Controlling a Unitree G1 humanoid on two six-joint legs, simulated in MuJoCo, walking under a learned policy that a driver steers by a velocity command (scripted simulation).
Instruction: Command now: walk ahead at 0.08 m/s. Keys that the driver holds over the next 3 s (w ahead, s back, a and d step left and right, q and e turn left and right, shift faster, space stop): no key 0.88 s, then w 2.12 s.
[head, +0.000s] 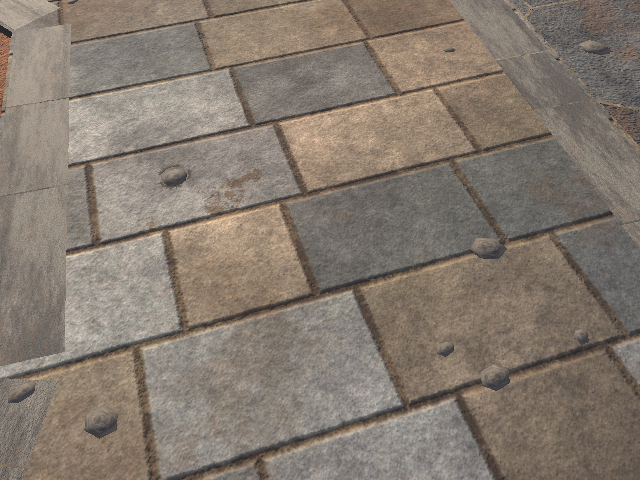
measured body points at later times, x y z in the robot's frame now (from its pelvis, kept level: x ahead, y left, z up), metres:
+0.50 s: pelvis +0.04 +0.02 +0.00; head +0.05 +0.02 +0.45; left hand +0.03 +0.24 -0.16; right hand +0.04 -0.19 -0.16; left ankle +0.06 +0.11 -0.74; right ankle +0.01 -0.05 -0.74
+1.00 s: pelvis +0.05 +0.02 +0.00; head +0.04 +0.02 +0.45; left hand -0.01 +0.22 -0.17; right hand +0.01 -0.18 -0.17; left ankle +0.06 +0.11 -0.74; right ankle +0.01 -0.05 -0.74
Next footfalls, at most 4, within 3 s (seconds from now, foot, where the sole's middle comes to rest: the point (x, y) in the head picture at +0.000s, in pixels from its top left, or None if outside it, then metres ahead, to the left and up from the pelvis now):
0.10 left None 0.10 0.11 -0.78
1.26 left None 0.20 0.16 -0.78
1.76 right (351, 448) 0.55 -0.01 -0.78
2.30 left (279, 319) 0.86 0.16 -0.78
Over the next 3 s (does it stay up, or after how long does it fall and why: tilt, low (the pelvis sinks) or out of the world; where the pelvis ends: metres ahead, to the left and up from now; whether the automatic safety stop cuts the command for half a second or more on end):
stays up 1.07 0.05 -0.01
